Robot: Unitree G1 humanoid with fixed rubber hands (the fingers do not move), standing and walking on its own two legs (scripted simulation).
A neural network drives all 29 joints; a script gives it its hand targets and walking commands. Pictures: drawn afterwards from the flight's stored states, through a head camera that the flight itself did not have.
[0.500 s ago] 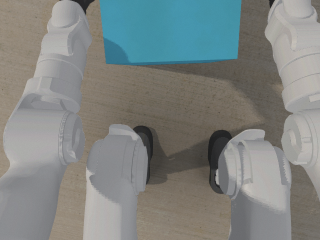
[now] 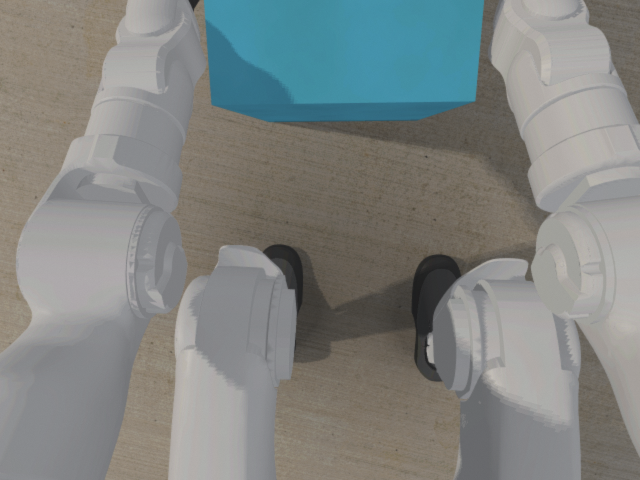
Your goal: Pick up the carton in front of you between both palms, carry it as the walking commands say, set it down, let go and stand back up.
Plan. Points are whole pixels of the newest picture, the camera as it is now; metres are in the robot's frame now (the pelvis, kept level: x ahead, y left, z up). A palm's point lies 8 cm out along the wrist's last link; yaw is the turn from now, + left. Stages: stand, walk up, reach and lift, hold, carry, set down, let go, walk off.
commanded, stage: reach and lift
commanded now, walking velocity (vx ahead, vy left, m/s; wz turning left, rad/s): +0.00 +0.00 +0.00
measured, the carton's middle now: (342, 14) +0.55 +0.04 -0.25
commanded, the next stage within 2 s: none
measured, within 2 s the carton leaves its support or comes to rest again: leaves its support in 0.20 s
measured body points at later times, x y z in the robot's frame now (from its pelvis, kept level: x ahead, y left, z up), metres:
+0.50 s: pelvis +0.00 +0.00 +0.04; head +0.30 +0.02 +0.38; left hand +0.52 +0.19 -0.04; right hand +0.55 -0.11 -0.04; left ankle +0.12 +0.13 -0.34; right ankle +0.11 -0.13 -0.34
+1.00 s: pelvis +0.02 +0.00 +0.16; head +0.25 +0.01 +0.55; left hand +0.49 +0.18 +0.11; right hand +0.51 -0.12 +0.11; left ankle +0.12 +0.13 -0.34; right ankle +0.11 -0.13 -0.34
